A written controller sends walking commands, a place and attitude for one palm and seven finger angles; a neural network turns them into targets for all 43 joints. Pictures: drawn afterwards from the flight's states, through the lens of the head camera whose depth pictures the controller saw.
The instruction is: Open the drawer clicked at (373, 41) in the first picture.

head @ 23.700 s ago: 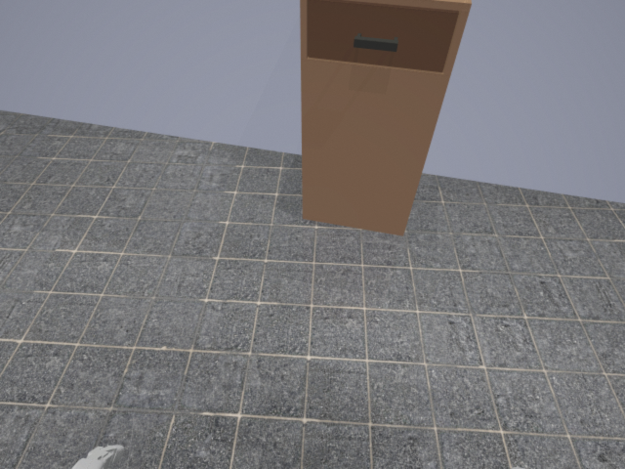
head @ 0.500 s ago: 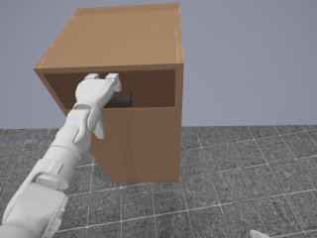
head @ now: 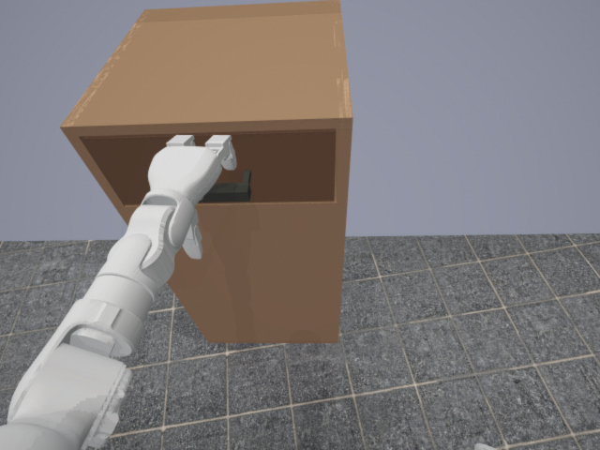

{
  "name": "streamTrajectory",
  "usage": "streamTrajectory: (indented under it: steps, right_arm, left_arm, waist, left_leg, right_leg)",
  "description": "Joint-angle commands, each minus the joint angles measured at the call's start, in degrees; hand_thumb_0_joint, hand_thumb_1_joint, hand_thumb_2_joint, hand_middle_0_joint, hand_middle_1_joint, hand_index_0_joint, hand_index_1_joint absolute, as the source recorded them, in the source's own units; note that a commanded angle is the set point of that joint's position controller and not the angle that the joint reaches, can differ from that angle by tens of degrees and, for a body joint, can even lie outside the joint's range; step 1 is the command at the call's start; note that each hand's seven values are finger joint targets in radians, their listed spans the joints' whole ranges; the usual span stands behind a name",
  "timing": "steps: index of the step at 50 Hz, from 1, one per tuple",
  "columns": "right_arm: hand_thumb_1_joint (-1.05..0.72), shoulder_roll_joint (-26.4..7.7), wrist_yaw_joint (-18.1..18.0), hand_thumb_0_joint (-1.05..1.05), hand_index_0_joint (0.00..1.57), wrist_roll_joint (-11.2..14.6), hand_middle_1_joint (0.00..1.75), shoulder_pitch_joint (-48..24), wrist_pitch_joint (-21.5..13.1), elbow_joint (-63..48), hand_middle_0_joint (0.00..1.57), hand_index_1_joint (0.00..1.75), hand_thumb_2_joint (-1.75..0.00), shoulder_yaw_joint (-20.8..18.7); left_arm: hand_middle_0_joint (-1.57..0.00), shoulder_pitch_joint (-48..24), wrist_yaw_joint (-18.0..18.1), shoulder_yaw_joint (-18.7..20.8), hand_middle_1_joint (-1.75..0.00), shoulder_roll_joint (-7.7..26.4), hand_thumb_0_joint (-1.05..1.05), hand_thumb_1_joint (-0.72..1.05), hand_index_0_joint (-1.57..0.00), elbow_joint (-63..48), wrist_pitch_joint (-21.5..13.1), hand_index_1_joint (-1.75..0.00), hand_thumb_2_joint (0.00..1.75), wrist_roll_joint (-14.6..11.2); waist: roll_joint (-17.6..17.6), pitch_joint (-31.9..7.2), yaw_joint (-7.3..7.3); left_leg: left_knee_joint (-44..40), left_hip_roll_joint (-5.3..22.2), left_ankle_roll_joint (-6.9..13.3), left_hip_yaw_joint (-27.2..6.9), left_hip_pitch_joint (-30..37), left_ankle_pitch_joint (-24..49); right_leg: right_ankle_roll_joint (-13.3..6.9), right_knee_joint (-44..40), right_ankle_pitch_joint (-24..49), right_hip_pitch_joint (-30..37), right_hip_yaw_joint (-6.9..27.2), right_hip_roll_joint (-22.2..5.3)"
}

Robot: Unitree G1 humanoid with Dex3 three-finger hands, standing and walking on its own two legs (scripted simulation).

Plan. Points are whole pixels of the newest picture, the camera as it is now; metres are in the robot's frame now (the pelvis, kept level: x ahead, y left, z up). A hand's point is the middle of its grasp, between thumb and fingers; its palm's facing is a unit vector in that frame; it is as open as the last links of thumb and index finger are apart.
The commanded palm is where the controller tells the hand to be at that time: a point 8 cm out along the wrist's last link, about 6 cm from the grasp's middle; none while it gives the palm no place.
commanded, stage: re-aim the fingers above the handle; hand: left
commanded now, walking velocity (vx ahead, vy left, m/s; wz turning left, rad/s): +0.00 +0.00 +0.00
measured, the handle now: (215, 184) +0.51 +0.18 +0.04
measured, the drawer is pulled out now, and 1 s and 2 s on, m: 0.00 0.00 0.00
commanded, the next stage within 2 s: lower the fingers behind the handle in 0.32 s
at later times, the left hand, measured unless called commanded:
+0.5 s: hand (194, 193) +0.44 +0.18 +0.10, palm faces +0.03 -0.03 -1.00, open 13.9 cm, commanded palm +0.42 +0.19 +0.16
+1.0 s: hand (190, 212) +0.43 +0.20 +0.06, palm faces -0.01 -0.03 -1.00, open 13.9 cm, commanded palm +0.42 +0.19 +0.12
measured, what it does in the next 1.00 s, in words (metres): stands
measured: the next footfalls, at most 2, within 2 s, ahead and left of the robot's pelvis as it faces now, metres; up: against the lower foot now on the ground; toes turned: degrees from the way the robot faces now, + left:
none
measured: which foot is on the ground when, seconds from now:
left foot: down 0.00-1.00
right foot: down 0.00-1.00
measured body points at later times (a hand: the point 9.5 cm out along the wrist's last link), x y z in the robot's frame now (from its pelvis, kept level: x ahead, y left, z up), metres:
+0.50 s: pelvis +0.00 +0.00 +0.00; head +0.04 -0.02 +0.45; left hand +0.43 +0.18 +0.15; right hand +0.13 -0.25 -0.13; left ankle -0.04 +0.08 -0.73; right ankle +0.00 -0.09 -0.73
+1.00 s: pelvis +0.00 +0.00 +0.00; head +0.05 -0.02 +0.44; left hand +0.43 +0.20 +0.12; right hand +0.09 -0.26 -0.14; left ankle -0.04 +0.08 -0.73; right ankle +0.00 -0.09 -0.73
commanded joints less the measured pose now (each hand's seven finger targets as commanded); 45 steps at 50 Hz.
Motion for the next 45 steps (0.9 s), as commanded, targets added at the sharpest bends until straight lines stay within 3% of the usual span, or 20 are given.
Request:
streamTrajectory:
  steps: [1,3,5,7,10,12,13,14,17,20,22,25,27,30,31,35,38,40,42,45]
  right_arm:
    - [-0.90,-5.9,-0.3,0.00,0.20,-0.6,0.30,-2.7,-2.0,-5.3,0.20,0.30,-0.90,-1.5]
    - [-0.90,-6.2,-0.3,0.00,0.20,-0.5,0.30,-3.0,-1.9,-5.1,0.20,0.30,-0.90,-1.4]
    - [-0.90,-6.5,-0.2,0.00,0.20,-0.4,0.30,-3.6,-1.6,-5.8,0.20,0.30,-0.90,-1.4]
    - [-0.90,-6.7,-0.3,0.00,0.20,-0.1,0.30,-3.8,-1.2,-6.4,0.20,0.30,-0.90,-1.2]
    - [-0.90,-6.7,-0.2,0.00,0.20,0.0,0.30,-4.2,-0.9,-8.1,0.20,0.30,-0.90,-1.5]
    - [-0.90,-6.6,-0.4,0.00,0.20,-0.1,0.30,-3.9,-0.8,-8.3,0.20,0.30,-0.90,-1.5]
    - [-0.90,-6.2,-0.4,0.00,0.20,-0.1,0.30,-3.9,-0.9,-8.5,0.20,0.30,-0.90,-1.4]
    - [-0.90,-6.2,-0.5,0.00,0.20,0.0,0.30,-3.7,-1.0,-8.1,0.20,0.30,-0.90,-1.4]
    - [-0.90,-5.9,-0.8,0.00,0.20,-0.2,0.30,-3.4,-1.4,-7.4,0.20,0.30,-0.90,-1.2]
    - [-0.90,-5.9,-0.8,0.00,0.20,-0.6,0.30,-3.3,-1.7,-6.6,0.20,0.30,-0.90,-1.4]
    - [-0.90,-5.5,-0.6,0.00,0.20,-0.5,0.30,-3.2,-2.0,-5.8,0.20,0.30,-0.90,-1.3]
    - [-0.90,-6.4,-0.5,0.00,0.20,-0.6,0.30,-2.9,-1.7,-5.7,0.20,0.30,-0.90,-1.3]
    - [-0.90,-6.0,-0.1,0.00,0.20,-0.4,0.30,-2.7,-1.6,-6.1,0.20,0.30,-0.90,-1.6]
    - [-0.90,-6.8,-0.4,0.00,0.20,-0.6,0.30,-2.2,-1.1,-6.6,0.20,0.30,-0.90,-1.8]
    - [-0.90,-6.5,-0.5,0.00,0.20,-0.6,0.30,-2.0,-1.1,-6.9,0.20,0.30,-0.90,-1.7]
    - [-0.90,-6.4,-0.8,0.00,0.20,-1.0,0.30,-1.9,-1.1,-7.5,0.20,0.30,-0.90,-1.8]
    - [-0.90,-5.9,-0.6,0.00,0.20,-1.1,0.30,-1.4,-1.5,-6.9,0.20,0.30,-0.90,-1.9]
    - [-0.90,-6.1,-0.5,0.00,0.20,-1.1,0.30,-1.2,-1.8,-6.7,0.20,0.30,-0.90,-2.2]
    - [-0.90,-5.9,-0.2,0.00,0.20,-1.0,0.30,-1.0,-2.1,-6.3,0.20,0.30,-0.90,-2.4]
    - [-0.90,-6.4,-0.3,0.00,0.20,-0.9,0.30,-0.2,-2.3,-5.8,0.20,0.30,-0.90,-2.8]
  left_arm:
    - [-0.30,-31.1,5.9,8.3,-1.20,13.7,0.00,-0.50,-0.30,-9.0,2.3,-1.20,0.30,1.1]
    - [-0.30,-28.9,6.3,10.1,-1.20,15.3,0.00,-0.50,-0.30,-6.4,4.0,-1.20,0.30,1.5]
    - [-0.30,-26.8,5.2,9.0,-1.20,14.1,0.00,-0.50,-0.30,-5.6,5.7,-1.20,0.30,1.4]
    - [-0.30,-25.1,3.3,7.0,-1.20,12.1,0.00,-0.50,-0.30,-4.4,6.8,-1.20,0.30,0.9]
    - [-0.30,-23.7,0.1,4.0,-1.20,9.1,0.00,-0.50,-0.30,-8.6,6.1,-1.20,0.30,0.3]
    - [-0.30,-24.4,-0.9,4.7,-1.20,10.4,0.00,-0.50,-0.30,-11.8,4.5,-1.20,0.30,0.2]
    - [-0.30,-24.9,-1.2,2.8,-1.20,8.2,0.00,-0.50,-0.30,-11.9,3.9,-1.20,0.30,-0.1]
    - [-0.30,-26.2,-1.0,3.8,-1.20,9.4,0.00,-0.50,-0.30,-12.6,3.0,-1.20,0.30,-0.1]
    - [-0.30,-28.6,0.9,6.7,-1.20,12.8,0.00,-0.50,-0.30,-12.4,1.3,-1.20,0.30,0.3]
    - [-0.30,-30.9,3.7,8.5,-1.20,14.6,0.00,-0.50,-0.30,-11.7,1.2,-1.20,0.30,1.2]
    - [-0.30,-31.6,4.9,6.5,-1.20,11.7,0.00,-0.50,-0.30,-8.7,2.2,-1.20,0.30,1.3]
    - [-0.30,-28.3,5.0,7.4,-1.20,12.0,0.00,-0.50,-0.30,-4.5,4.1,-1.20,0.30,1.6]
    - [-0.30,-28.0,4.0,3.0,-1.20,6.8,0.00,-0.50,-0.30,-4.6,4.7,-1.20,0.30,1.4]
    - [-0.30,-26.0,2.4,5.1,-1.20,9.4,0.00,-0.50,-0.30,-3.9,4.3,-1.20,0.30,1.2]
    - [-0.30,-26.7,2.1,4.3,-1.20,8.8,0.00,-0.50,-0.30,-4.6,3.7,-1.20,0.30,1.1]
    - [-0.30,-24.2,3.2,9.2,-1.20,13.9,0.00,-0.50,-0.30,-7.5,0.5,-1.20,0.30,1.4]
    - [-0.30,-22.9,5.6,10.7,-1.20,14.6,0.00,-0.50,-0.30,-6.9,-0.4,-1.20,0.30,2.0]
    - [-0.30,-24.2,7.0,10.6,-1.20,14.8,0.00,-0.50,-0.30,-8.2,-0.5,-1.20,0.30,2.5]
    - [-0.30,-24.5,8.1,8.2,-1.20,11.9,0.00,-0.50,-0.30,-7.0,0.3,-1.20,0.30,2.6]
    - [-0.30,-26.2,8.5,7.9,-1.20,11.7,0.00,-0.50,-0.30,-6.0,1.0,-1.20,0.30,2.4]
  waist:
    - [-3.3,-21.8,-0.61]
    - [-4.0,-22.0,0.32]
    - [-5.8,-22.6,0.12]
    - [-7.3,-19.9,-0.52]
    - [-6.6,-20.8,-1.00]
    - [-5.2,-21.0,-1.17]
    - [-5.0,-19.7,-1.49]
    - [-6.0,-19.1,-1.76]
    - [-3.8,-19.3,-0.87]
    - [-2.9,-21.6,-0.34]
    - [-3.1,-20.0,-1.06]
    - [-5.1,-21.3,-0.75]
    - [-5.3,-20.7,-1.60]
    - [-7.1,-21.1,-1.66]
    - [-7.2,-20.6,-1.83]
    - [-5.8,-21.6,-0.23]
    - [-4.8,-20.8,0.00]
    - [-3.9,-22.3,-0.31]
    - [-3.0,-21.3,-1.28]
    - [-3.4,-22.3,-2.12]
  left_leg:
    - [-1.6,2.7,-3.3,-1.4,5.6,25.3]
    - [-1.9,2.8,-3.0,-0.9,4.4,25.8]
    - [-2.1,2.8,-2.9,-0.9,3.9,26.2]
    - [-2.4,3.0,-2.4,-0.6,3.4,24.8]
    - [-2.0,2.9,-2.0,-0.9,5.3,25.7]
    - [-1.6,2.9,-2.0,-1.3,6.8,26.2]
    - [-1.4,2.8,-2.0,-1.3,6.9,25.8]
    - [-1.5,2.9,-2.1,-1.6,6.7,24.4]
    - [-1.5,2.7,-2.6,-1.7,5.9,23.8]
    - [-1.3,2.7,-3.2,-1.7,6.1,25.4]
    - [-1.5,2.8,-3.3,-1.6,5.6,23.9]
    - [-1.6,2.8,-3.2,-1.2,4.5,24.4]
    - [-0.9,3.0,-3.1,-1.2,5.7,25.7]
    - [-0.8,2.7,-2.4,-1.1,4.4,24.0]
    - [-0.8,2.7,-2.2,-1.0,3.9,23.6]
    - [-0.4,2.5,-2.1,-0.9,2.1,23.9]
    - [-0.1,2.6,-2.2,-0.5,1.3,23.3]
    - [0.2,2.6,-2.4,-0.7,1.5,24.0]
    - [0.5,2.8,-2.6,-0.6,2.3,23.5]
    - [0.8,2.6,-2.5,-1.0,2.8,23.0]
  right_leg:
    - [-0.1,-1.1,18.0,13.0,2.1,-1.3]
    - [-0.2,-0.9,19.4,14.8,2.3,-1.4]
    - [0.0,-1.1,20.5,16.5,2.3,-1.5]
    - [0.3,-1.6,20.6,15.8,2.2,-1.7]
    - [0.4,-2.0,20.8,15.8,2.4,-1.7]
    - [0.3,-1.8,20.6,14.6,2.5,-1.6]
    - [0.3,-2.0,20.0,13.4,2.3,-1.6]
    - [0.4,-2.2,18.8,12.7,2.3,-1.5]
    - [-0.1,-1.6,17.3,12.4,2.3,-1.5]
    - [-0.3,-1.0,17.5,12.9,2.3,-1.3]
    - [-0.2,-1.1,16.3,11.3,1.9,-1.3]
    - [-0.1,-0.9,17.6,12.9,1.9,-1.3]
    - [0.0,-1.1,18.4,11.3,1.8,-1.4]
    - [0.2,-1.3,18.9,12.9,2.3,-1.5]
    - [0.3,-1.2,19.2,12.8,2.3,-1.6]
    - [0.1,-0.4,20.4,14.8,3.0,-1.7]
    - [0.1,0.0,19.7,13.6,3.1,-1.5]
    - [-0.1,0.3,19.4,13.4,3.1,-1.3]
    - [0.0,0.2,18.4,11.1,2.7,-1.2]
    - [0.0,0.1,17.4,10.3,2.6,-1.0]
